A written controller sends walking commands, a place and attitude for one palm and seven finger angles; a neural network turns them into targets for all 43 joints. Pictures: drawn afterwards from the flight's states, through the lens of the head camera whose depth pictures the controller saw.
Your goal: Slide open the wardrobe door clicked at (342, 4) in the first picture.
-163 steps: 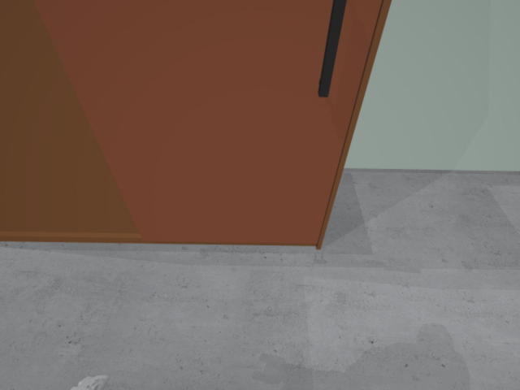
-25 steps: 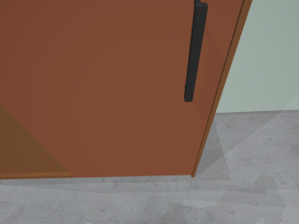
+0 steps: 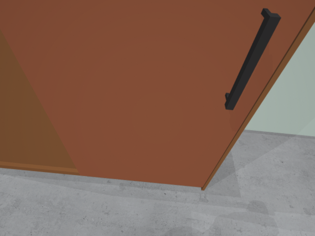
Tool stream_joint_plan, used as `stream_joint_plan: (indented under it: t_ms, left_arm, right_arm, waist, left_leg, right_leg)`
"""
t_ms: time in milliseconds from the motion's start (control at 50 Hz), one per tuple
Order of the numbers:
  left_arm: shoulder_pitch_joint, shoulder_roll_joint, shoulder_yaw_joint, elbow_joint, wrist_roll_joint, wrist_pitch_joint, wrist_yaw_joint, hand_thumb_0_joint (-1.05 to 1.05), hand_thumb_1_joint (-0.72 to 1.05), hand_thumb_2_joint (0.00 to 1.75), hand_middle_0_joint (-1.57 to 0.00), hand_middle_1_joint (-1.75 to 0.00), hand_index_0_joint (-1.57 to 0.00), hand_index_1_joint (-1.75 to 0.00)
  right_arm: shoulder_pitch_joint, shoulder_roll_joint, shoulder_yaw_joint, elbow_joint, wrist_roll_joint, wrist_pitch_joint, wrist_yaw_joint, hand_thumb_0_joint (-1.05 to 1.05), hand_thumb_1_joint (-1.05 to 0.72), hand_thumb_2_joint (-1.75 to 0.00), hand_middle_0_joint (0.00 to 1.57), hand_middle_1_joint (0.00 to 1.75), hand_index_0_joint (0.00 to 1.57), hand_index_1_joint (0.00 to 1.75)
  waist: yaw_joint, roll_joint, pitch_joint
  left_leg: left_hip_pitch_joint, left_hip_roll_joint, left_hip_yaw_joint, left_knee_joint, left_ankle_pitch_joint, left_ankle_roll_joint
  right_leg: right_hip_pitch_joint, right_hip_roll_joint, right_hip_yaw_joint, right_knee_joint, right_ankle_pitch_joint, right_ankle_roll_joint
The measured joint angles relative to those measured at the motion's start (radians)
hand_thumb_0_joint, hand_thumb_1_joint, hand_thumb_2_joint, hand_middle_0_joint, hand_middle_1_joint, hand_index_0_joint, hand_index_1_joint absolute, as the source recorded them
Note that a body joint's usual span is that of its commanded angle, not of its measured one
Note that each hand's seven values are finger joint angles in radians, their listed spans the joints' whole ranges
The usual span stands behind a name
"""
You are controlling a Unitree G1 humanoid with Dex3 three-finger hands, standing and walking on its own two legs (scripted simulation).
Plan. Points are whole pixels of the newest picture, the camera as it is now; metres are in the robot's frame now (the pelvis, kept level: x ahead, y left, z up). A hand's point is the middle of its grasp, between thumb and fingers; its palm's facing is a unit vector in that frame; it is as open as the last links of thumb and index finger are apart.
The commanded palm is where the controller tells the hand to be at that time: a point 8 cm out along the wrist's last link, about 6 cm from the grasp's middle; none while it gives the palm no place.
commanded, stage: come to a stop and stand still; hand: right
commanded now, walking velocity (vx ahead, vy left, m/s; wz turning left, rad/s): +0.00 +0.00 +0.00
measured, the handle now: (244, 66) +0.53 -0.18 +0.20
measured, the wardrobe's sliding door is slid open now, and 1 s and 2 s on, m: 0.00 0.00 0.00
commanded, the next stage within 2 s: look again from close up in 0.82 s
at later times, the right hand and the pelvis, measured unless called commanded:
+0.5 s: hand out of the picture -0.06 -0.15 -0.17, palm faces +0.06 +0.98 -0.18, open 7.4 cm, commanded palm none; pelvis -0.02 +0.01 +0.01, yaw -1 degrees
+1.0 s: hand out of the picture +0.00 -0.18 -0.16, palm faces +0.04 +0.97 -0.22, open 7.4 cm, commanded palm none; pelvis -0.01 +0.00 +0.01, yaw -1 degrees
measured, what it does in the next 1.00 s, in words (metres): steps on the spot: right foot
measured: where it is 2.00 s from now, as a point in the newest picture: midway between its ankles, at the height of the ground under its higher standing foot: outside the picture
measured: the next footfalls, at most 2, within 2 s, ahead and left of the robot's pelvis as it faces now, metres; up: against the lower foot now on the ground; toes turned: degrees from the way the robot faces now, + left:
right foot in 0.10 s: +0.03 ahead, -0.12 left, +0.00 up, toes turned -6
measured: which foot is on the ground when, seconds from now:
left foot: down 0.00-1.00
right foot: up 0.00-0.08, down 0.10-1.00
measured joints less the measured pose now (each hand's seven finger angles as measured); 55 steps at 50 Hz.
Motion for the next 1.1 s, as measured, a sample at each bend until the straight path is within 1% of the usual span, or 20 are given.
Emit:
stream_joint_plan:
  t_ms: [40, 80, 100, 120, 160, 200, 300, 460, 500, 520, 600, 700, 780, 920, 1100]
  left_arm:
    - [0.016, -0.012, -0.007, 0.007, 0.000, -0.007, 0.001, 0.00, 0.91, 0.89, -0.20, -0.30, -0.19, -0.30]
    - [0.031, -0.022, -0.016, 0.017, 0.000, -0.015, 0.004, 0.00, 0.91, 0.89, -0.20, -0.30, -0.19, -0.30]
    - [0.040, -0.025, -0.021, 0.021, 0.000, -0.022, 0.005, 0.00, 0.91, 0.89, -0.20, -0.30, -0.19, -0.30]
    - [0.041, -0.034, -0.026, 0.034, 0.001, -0.029, 0.009, 0.00, 0.91, 0.89, -0.20, -0.30, -0.19, -0.30]
    - [0.045, -0.054, -0.040, 0.054, 0.003, -0.036, 0.011, 0.00, 0.91, 0.89, -0.20, -0.30, -0.19, -0.30]
    - [0.053, -0.068, -0.050, 0.066, 0.003, -0.044, 0.010, 0.00, 0.91, 0.89, -0.20, -0.30, -0.19, -0.30]
    - [0.054, -0.075, -0.057, 0.080, 0.002, -0.049, 0.010, 0.00, 0.91, 0.89, -0.20, -0.30, -0.19, -0.30]
    - [0.047, -0.059, -0.058, 0.081, 0.000, -0.054, 0.013, 0.00, 0.91, 0.89, -0.20, -0.30, -0.20, -0.30]
    - [0.047, -0.047, -0.060, 0.063, -0.001, -0.052, 0.004, 0.00, 0.91, 0.89, -0.20, -0.30, -0.19, -0.30]
    - [0.049, -0.041, -0.060, 0.049, -0.001, -0.052, 0.000, 0.00, 0.91, 0.89, -0.20, -0.30, -0.19, -0.30]
    - [0.075, -0.029, -0.062, 0.009, 0.001, -0.068, -0.002, 0.00, 0.91, 0.89, -0.20, -0.30, -0.19, -0.30]
    - [0.094, -0.029, -0.074, 0.001, 0.003, -0.074, 0.003, 0.01, 0.92, 0.89, -0.20, -0.30, -0.19, -0.30]
    - [0.095, -0.029, -0.081, 0.008, 0.003, -0.074, 0.001, 0.01, 0.92, 0.89, -0.20, -0.30, -0.19, -0.30]
    - [0.087, -0.031, -0.087, 0.024, 0.003, -0.082, -0.001, 0.01, 0.92, 0.89, -0.20, -0.30, -0.19, -0.30]
    - [0.070, -0.026, -0.086, 0.054, 0.001, -0.084, 0.003, 0.00, 0.91, 0.89, -0.20, -0.30, -0.19, -0.30]
  right_arm:
    - [-0.001, -0.002, -0.002, 0.004, 0.002, -0.002, -0.001, 0.01, -0.92, -0.89, 0.20, 0.30, 0.20, 0.29]
    - [-0.001, -0.004, -0.001, 0.010, 0.006, -0.006, 0.000, 0.01, -0.92, -0.89, 0.20, 0.30, 0.20, 0.30]
    - [-0.001, -0.003, 0.000, 0.013, 0.011, -0.007, 0.001, 0.01, -0.92, -0.89, 0.20, 0.30, 0.20, 0.30]
    - [-0.006, -0.005, 0.000, 0.021, 0.015, -0.006, 0.002, 0.01, -0.92, -0.89, 0.20, 0.30, 0.20, 0.30]
    - [-0.010, -0.013, -0.007, 0.036, 0.020, -0.003, -0.003, 0.01, -0.93, -0.89, 0.20, 0.30, 0.20, 0.30]
    - [-0.004, -0.020, -0.006, 0.050, 0.020, -0.002, -0.001, 0.00, -0.93, -0.89, 0.20, 0.30, 0.20, 0.30]
    - [0.038, -0.018, 0.005, 0.093, 0.019, -0.010, 0.004, 0.00, -0.93, -0.90, 0.20, 0.30, 0.20, 0.29]
    - [0.119, 0.011, 0.017, 0.153, 0.017, -0.013, 0.004, 0.01, -0.91, -0.90, 0.20, 0.30, 0.20, 0.29]
    - [0.132, 0.022, 0.031, 0.153, 0.012, -0.028, -0.008, 0.01, -0.91, -0.90, 0.20, 0.30, 0.20, 0.29]
    - [0.141, 0.027, 0.035, 0.149, 0.011, -0.034, -0.009, 0.01, -0.91, -0.90, 0.20, 0.30, 0.20, 0.29]
    - [0.160, 0.031, 0.042, 0.144, 0.011, -0.039, -0.003, 0.01, -0.91, -0.90, 0.20, 0.30, 0.20, 0.29]
    - [0.144, 0.024, 0.043, 0.126, 0.013, -0.040, 0.001, 0.01, -0.91, -0.89, 0.20, 0.30, 0.20, 0.29]
    - [0.122, 0.016, 0.042, 0.105, 0.014, -0.045, 0.001, 0.01, -0.91, -0.90, 0.20, 0.30, 0.20, 0.29]
    - [0.083, 0.000, 0.037, 0.086, 0.017, -0.048, 0.000, 0.01, -0.91, -0.90, 0.20, 0.30, 0.20, 0.29]
    - [0.061, -0.009, 0.036, 0.093, 0.018, -0.047, 0.001, 0.01, -0.91, -0.90, 0.20, 0.30, 0.20, 0.29]
  waist:
    - [-0.002, 0.008, -0.008]
    - [-0.004, 0.012, -0.014]
    - [-0.004, 0.006, -0.018]
    - [-0.004, 0.015, -0.014]
    - [-0.017, 0.042, -0.007]
    - [-0.027, 0.056, -0.009]
    - [-0.039, 0.053, -0.013]
    - [-0.042, 0.043, -0.014]
    - [-0.042, 0.028, -0.009]
    - [-0.038, 0.022, -0.008]
    - [-0.027, 0.015, -0.027]
    - [-0.030, 0.007, -0.049]
    - [-0.031, 0.006, -0.053]
    - [-0.025, 0.014, -0.036]
    - [-0.026, 0.027, -0.014]
  left_leg:
    - [-0.002, -0.006, 0.007, -0.011, 0.010, 0.005]
    - [-0.011, -0.015, 0.016, -0.008, 0.013, 0.007]
    - [-0.019, -0.024, 0.026, -0.002, 0.012, 0.006]
    - [-0.022, -0.022, 0.031, 0.004, 0.010, 0.004]
    - [-0.007, -0.015, 0.026, -0.026, 0.031, -0.001]
    - [0.008, -0.012, 0.024, -0.066, 0.056, -0.001]
    - [0.031, -0.008, 0.023, -0.124, 0.092, 0.002]
    - [0.034, -0.010, 0.014, -0.142, 0.106, 0.004]
    - [0.018, -0.018, 0.020, -0.127, 0.104, 0.004]
    - [0.007, -0.018, 0.022, -0.109, 0.096, 0.005]
    - [-0.018, 0.000, 0.022, -0.044, 0.056, -0.001]
    - [-0.010, 0.018, 0.013, -0.032, 0.045, -0.012]
    - [-0.005, 0.025, 0.005, -0.038, 0.046, -0.015]
    - [0.002, 0.025, 0.000, -0.053, 0.051, -0.014]
    - [0.023, 0.016, 0.002, -0.068, 0.050, -0.010]
  right_leg:
    - [0.037, 0.001, -0.003, -0.036, 0.009, 0.004]
    - [0.102, -0.001, -0.004, -0.155, 0.058, 0.006]
    - [0.138, -0.006, 0.004, -0.232, 0.107, 0.003]
    - [0.150, -0.003, 0.008, -0.263, 0.127, -0.004]
    - [0.165, 0.006, 0.003, -0.291, 0.139, -0.008]
    - [0.182, 0.012, 0.000, -0.335, 0.160, -0.008]
    - [0.212, 0.020, -0.002, -0.409, 0.206, -0.007]
    - [0.221, 0.019, -0.011, -0.433, 0.221, -0.006]
    - [0.187, 0.008, -0.007, -0.379, 0.198, -0.004]
    - [0.170, 0.006, -0.004, -0.351, 0.185, -0.006]
    - [0.152, 0.022, -0.002, -0.307, 0.159, -0.017]
    - [0.176, 0.040, -0.010, -0.327, 0.161, -0.027]
    - [0.193, 0.049, -0.018, -0.355, 0.172, -0.030]
    - [0.209, 0.050, -0.023, -0.385, 0.184, -0.028]
    - [0.228, 0.043, -0.021, -0.396, 0.181, -0.022]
